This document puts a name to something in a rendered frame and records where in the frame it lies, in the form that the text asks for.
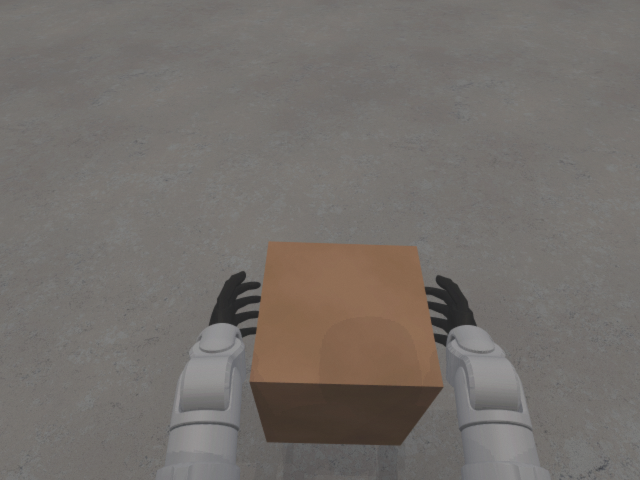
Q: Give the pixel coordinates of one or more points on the robot right hand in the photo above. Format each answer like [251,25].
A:
[456,311]

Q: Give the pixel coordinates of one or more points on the carton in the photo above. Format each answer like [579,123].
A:
[344,350]

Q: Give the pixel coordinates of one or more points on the robot left hand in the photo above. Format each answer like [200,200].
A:
[227,304]

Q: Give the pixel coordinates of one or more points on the robot left forearm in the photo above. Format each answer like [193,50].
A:
[205,418]

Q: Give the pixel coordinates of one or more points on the robot right forearm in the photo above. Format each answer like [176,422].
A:
[493,416]

